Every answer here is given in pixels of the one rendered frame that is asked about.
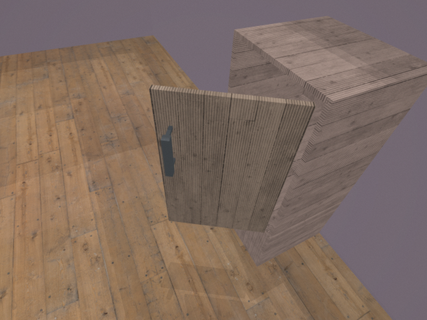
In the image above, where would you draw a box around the handle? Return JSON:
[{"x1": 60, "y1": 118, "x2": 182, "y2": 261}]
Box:
[{"x1": 161, "y1": 125, "x2": 175, "y2": 177}]

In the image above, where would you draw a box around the cupboard door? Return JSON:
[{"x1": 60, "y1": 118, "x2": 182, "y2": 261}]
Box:
[{"x1": 149, "y1": 85, "x2": 316, "y2": 233}]

